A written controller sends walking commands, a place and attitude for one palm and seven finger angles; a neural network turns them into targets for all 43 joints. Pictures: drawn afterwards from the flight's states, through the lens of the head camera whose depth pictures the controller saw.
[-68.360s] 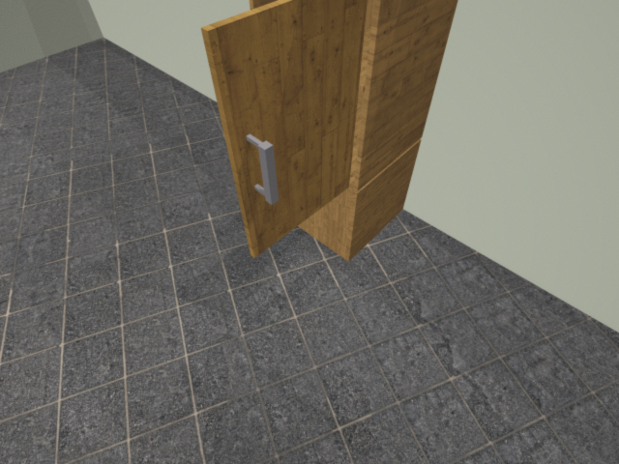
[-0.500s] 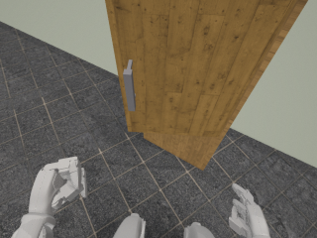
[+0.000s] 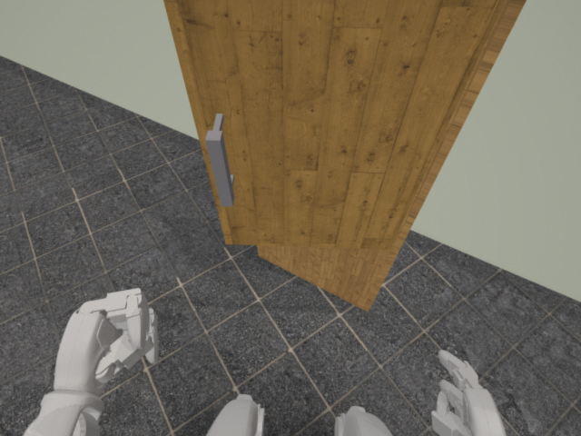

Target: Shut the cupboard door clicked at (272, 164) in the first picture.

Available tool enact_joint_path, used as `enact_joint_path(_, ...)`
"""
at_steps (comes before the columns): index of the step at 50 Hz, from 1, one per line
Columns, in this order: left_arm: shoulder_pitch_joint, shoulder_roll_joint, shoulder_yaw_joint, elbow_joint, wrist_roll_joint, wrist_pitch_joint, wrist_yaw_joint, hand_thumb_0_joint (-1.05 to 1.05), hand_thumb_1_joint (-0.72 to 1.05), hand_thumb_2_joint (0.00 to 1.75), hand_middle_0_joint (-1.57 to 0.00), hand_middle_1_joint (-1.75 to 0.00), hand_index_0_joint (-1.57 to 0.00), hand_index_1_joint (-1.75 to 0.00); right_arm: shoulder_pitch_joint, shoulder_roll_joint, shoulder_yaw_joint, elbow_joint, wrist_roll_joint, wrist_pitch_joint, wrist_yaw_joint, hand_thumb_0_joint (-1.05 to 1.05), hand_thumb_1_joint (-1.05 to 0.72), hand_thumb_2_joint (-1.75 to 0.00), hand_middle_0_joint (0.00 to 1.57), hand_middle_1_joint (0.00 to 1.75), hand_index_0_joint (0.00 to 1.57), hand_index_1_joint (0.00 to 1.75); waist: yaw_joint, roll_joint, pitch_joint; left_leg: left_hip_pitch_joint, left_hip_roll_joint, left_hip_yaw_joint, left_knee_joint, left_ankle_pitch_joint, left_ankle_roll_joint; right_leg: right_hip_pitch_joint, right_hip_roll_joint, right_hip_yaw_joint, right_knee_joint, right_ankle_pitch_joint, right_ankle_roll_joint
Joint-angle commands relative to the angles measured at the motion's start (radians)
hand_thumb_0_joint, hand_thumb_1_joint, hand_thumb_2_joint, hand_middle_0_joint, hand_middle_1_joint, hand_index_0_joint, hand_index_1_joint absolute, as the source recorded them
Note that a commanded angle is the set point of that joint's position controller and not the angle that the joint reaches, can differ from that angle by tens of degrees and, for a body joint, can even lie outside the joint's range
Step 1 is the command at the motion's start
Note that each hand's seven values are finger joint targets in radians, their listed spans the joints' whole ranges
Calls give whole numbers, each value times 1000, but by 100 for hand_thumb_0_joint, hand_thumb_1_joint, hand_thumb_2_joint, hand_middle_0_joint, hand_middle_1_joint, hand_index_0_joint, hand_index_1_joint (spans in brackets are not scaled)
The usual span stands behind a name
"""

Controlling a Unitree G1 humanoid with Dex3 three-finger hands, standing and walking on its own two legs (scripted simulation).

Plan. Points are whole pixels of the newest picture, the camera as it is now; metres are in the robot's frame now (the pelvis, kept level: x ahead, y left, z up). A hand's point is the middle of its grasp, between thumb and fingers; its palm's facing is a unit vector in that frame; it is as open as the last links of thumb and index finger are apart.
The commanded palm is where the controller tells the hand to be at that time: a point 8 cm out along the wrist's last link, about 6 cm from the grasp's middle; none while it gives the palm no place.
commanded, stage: bring the fist close to the handle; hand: left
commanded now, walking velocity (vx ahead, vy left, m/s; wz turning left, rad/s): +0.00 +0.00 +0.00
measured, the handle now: (223, 162) +0.52 +0.15 +0.05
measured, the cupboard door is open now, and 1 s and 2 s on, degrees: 28 28 27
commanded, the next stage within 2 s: push the door shut along its arc in 1.50 s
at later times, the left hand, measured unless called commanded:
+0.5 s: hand (187, 283) +0.29 +0.16 +0.06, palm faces +0.00 -1.00 -0.03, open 3.1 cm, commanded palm +0.28 +0.21 +0.06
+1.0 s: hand (230, 223) +0.39 +0.12 +0.06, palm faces +0.01 -1.00 -0.03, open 3.1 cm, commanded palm +0.37 +0.17 +0.06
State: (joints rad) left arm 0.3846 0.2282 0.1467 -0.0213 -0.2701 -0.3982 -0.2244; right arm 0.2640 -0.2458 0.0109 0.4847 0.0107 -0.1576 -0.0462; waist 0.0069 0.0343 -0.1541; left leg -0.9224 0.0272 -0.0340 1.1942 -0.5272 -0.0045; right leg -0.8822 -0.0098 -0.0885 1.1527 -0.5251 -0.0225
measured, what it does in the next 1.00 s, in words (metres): stands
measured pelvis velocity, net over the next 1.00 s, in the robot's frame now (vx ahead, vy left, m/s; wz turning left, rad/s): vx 0.00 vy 0.00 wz -0.01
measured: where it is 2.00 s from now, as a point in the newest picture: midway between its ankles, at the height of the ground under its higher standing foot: outside the picture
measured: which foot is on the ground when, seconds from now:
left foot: down 0.00-1.00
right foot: down 0.00-1.00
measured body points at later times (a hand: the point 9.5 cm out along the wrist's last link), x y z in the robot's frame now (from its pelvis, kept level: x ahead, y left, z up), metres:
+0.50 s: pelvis +0.00 +0.00 +0.00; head +0.07 +0.00 +0.45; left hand +0.29 +0.21 +0.06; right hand +0.17 -0.24 -0.08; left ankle +0.03 +0.12 -0.64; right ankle +0.02 -0.11 -0.64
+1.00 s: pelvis +0.00 +0.00 +0.01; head +0.08 -0.01 +0.45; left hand +0.38 +0.17 +0.06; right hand +0.13 -0.25 -0.10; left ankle +0.03 +0.12 -0.64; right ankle +0.02 -0.11 -0.64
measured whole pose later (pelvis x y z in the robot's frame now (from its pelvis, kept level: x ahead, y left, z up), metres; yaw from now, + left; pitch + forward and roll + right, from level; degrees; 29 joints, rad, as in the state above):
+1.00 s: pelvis +0.00 +0.00 +0.01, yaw -1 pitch +17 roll +0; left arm -0.35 0.16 0.10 0.59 -0.12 -0.40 0.00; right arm 0.26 -0.23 0.01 0.59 -0.01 -0.06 -0.01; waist -0.05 0.03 -0.14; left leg -0.92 0.02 0.00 1.12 -0.49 -0.01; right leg -0.91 -0.01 -0.05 1.12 -0.50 -0.02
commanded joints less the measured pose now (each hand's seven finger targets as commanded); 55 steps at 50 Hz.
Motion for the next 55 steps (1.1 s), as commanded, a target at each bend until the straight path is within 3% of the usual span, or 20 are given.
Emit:
enact_joint_path(1, -47, 111, 73, -199, -25, -68, 0, 0, 90, 90, -130, -150, -130, -150, -49, -115, -53, -159, 4, -52, -13, 0, -90, -90, 20, 30, 20, 30, -8, -11, -183, 91, -41, 9, -174, 170, 24, 168, 18, 85, -209, 115, 2)
enact_joint_path(5, -53, 108, 66, -192, -24, -61, -6, 0, 90, 90, -130, -150, -130, -150, -53, -114, -52, -162, 6, -49, -14, 0, -90, -90, 20, 30, 20, 30, -10, -19, -174, 84, -41, 10, -167, 172, 25, 167, 18, 90, -211, 118, 3)
enact_joint_path(7, -171, 118, 54, -202, -17, -65, -3, 0, 90, 90, -130, -150, -130, -150, -48, -120, -47, -151, 3, -51, -20, 0, -90, -90, 20, 30, 20, 30, -32, -14, -157, 72, -39, 3, -155, 152, 28, 138, 20, 90, -207, 87, 1)
enact_joint_path(11, -279, 88, 14, -171, -1, -63, 11, 0, 90, 90, -130, -150, -130, -150, -46, -123, -47, -134, 3, -64, -22, 0, -90, -90, 20, 30, 20, 30, -40, -4, -194, 100, -37, -3, -157, 147, 28, 114, 20, 76, -192, 98, 1)
enact_joint_path(13, -296, 77, -8, -161, 11, -47, 18, 0, 90, 90, -130, -150, -130, -150, -47, -122, -46, -134, 2, -63, -21, 0, -90, -90, 20, 30, 20, 30, -33, 18, -230, 120, -38, -2, -163, 172, 30, 131, 19, 71, -182, 135, -1)
enact_joint_path(16, -346, 103, 25, -102, 25, -15, 41, 0, 90, 90, -130, -150, -130, -150, -41, -121, -45, -123, 3, -50, -18, 0, -90, -90, 20, 30, 20, 30, -26, -13, -231, 110, -37, 3, -175, 177, 28, 160, 16, 77, -195, 145, 4)
enact_joint_path(17, -338, 115, 40, -88, 27, -5, 49, 0, 90, 90, -130, -150, -130, -150, -40, -123, -45, -124, 2, -44, -17, 0, -90, -90, 20, 30, 20, 30, -14, -10, -239, 117, -37, 3, -181, 194, 29, 174, 20, 74, -193, 163, 0)
enact_joint_path(22, -412, 82, 24, -42, 42, 7, 94, 0, 90, 90, -130, -150, -130, -150, -36, -117, -42, -120, -2, -22, -6, 0, -90, -90, 20, 30, 20, 30, -16, -21, -257, 144, -37, 6, -202, 240, 27, 208, 18, 62, -192, 237, 2)
enact_joint_path(27, -522, 43, -31, 27, 72, -17, 115, 0, 90, 90, -130, -150, -130, -150, -30, -120, -46, -101, -5, -7, 4, 0, -90, -90, 20, 30, 20, 30, -39, -25, -231, 159, -33, 5, -209, 239, 25, 173, 16, 54, -191, 245, 1)
enact_joint_path(31, -619, 18, -57, 70, 92, -39, 136, 0, 90, 90, -130, -150, -130, -150, -29, -119, -49, -83, -6, 2, 11, 0, -90, -90, 20, 30, 20, 30, -45, -14, -253, 189, -31, 7, -217, 241, 22, 156, 13, 51, -188, 249, 0)
enact_joint_path(36, -796, 24, -52, 159, 115, -48, 180, 0, 90, 90, -130, -150, -130, -150, -23, -121, -50, -54, -11, 18, 12, 0, -90, -90, 20, 30, 20, 30, -57, -25, -275, 187, -32, 10, -215, 216, 23, 151, 10, 58, -194, 228, 3)
enact_joint_path(37, -814, 48, -29, 175, 118, -50, 190, 0, 90, 90, -130, -150, -130, -150, -15, -123, -51, -49, -11, 22, 10, 0, -90, -90, 20, 30, 20, 30, -52, -28, -284, 187, -32, 8, -215, 230, 23, 165, 14, 61, -192, 241, 0)
enact_joint_path(40, -845, 17, -43, 228, 128, -57, 206, 0, 90, 90, -130, -150, -130, -150, -13, -116, -53, -41, -13, 34, 18, 0, -90, -90, 20, 30, 20, 30, -47, -14, -324, 213, -31, 15, -219, 269, 18, 179, 11, 58, -185, 290, 0)
enact_joint_path(43, -905, 31, -24, 302, 135, -57, 221, 0, 90, 90, -130, -150, -130, -150, 4, -119, -54, -26, -15, 48, 22, 0, -90, -90, 20, 30, 20, 30, -56, -34, -332, 203, -29, 18, -217, 284, 19, 189, 12, 61, -187, 319, 4)
enact_joint_path(45, -961, 37, -12, 376, 137, -58, 226, 0, 90, 90, -130, -150, -130, -150, 10, -117, -52, -16, -14, 58, 24, 0, -90, -90, 20, 30, 20, 30, -68, -68, -296, 167, -31, 24, -217, 251, 20, 191, 12, 71, -202, 301, 9)
enact_joint_path(49, -1083, 53, 13, 455, 144, -86, 234, 0, 90, 90, -130, -150, -130, -150, 28, -120, -57, 4, -19, 67, 23, 0, -90, -90, 20, 30, 20, 30, -80, -66, -326, 162, -31, 28, -210, 250, 23, 190, 11, 80, -203, 308, 10)
enact_joint_path(52, -1143, 44, 3, 481, 147, -109, 228, 0, 90, 90, -130, -150, -130, -150, 50, -123, -61, 12, -23, 70, 29, 0, -90, -90, 20, 30, 20, 30, -85, -22, -377, 184, -33, 28, -200, 292, 22, 195, 16, 79, -186, 357, 7)
enact_joint_path(55, -1204, 19, -11, 563, 155, -120, 234, 0, 90, 90, -130, -150, -130, -150, 68, -121, -66, 35, -25, 77, 37, 0, -90, -90, 20, 30, 20, 30, -104, -39, -357, 180, -30, 29, -198, 285, 20, 167, 16, 76, -191, 357, 10)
